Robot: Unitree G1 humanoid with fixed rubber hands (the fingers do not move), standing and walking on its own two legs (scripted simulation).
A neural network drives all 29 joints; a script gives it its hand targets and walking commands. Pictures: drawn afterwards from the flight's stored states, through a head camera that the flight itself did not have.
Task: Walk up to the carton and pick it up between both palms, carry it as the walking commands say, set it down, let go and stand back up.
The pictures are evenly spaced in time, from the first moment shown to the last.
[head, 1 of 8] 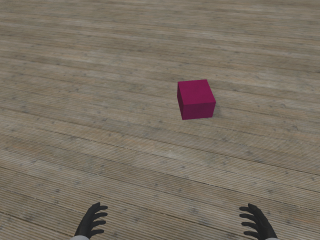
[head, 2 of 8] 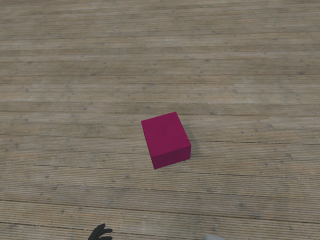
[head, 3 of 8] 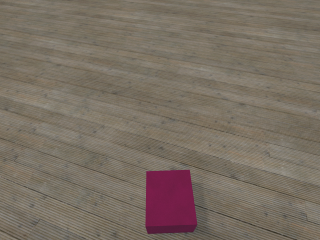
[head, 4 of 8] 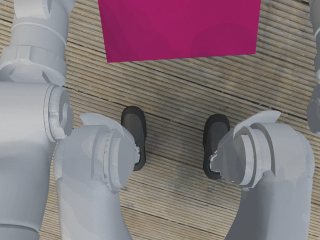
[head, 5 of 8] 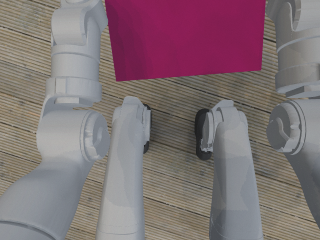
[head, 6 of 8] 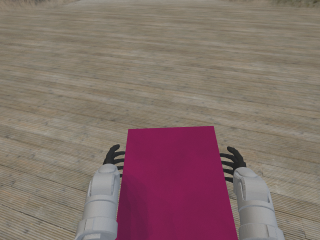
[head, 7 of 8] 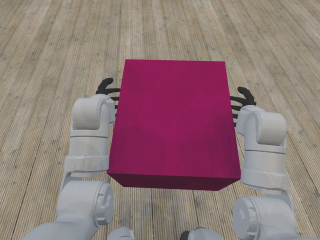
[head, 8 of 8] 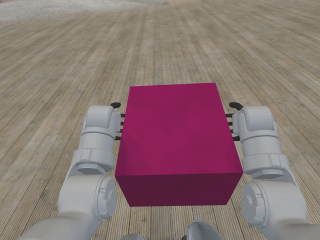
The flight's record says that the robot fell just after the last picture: yes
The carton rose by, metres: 0.70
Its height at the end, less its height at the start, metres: +0.68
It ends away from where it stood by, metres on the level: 0.55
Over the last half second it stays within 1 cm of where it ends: no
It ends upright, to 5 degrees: no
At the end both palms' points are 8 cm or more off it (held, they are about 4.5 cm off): no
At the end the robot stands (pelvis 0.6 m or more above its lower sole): yes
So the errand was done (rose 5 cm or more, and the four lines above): no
